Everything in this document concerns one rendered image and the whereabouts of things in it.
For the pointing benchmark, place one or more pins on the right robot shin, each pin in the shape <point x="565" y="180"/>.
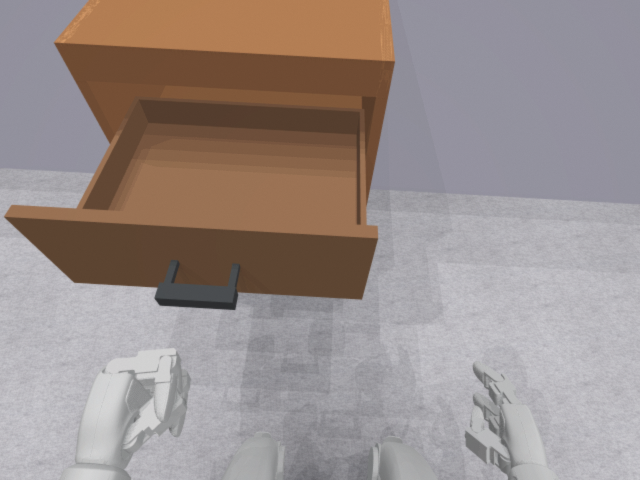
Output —
<point x="393" y="439"/>

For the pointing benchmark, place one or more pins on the cabinet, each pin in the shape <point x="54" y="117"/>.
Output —
<point x="326" y="53"/>

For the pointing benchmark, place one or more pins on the robot left hand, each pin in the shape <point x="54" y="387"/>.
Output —
<point x="152" y="384"/>

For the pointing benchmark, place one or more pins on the left robot thigh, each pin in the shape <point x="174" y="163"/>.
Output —
<point x="258" y="458"/>

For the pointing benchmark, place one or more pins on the robot right hand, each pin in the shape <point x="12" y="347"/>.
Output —
<point x="513" y="438"/>

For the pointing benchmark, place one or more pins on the handle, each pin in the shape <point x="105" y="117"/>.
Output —
<point x="197" y="296"/>

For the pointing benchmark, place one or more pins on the drawer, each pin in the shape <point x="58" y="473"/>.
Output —
<point x="279" y="189"/>

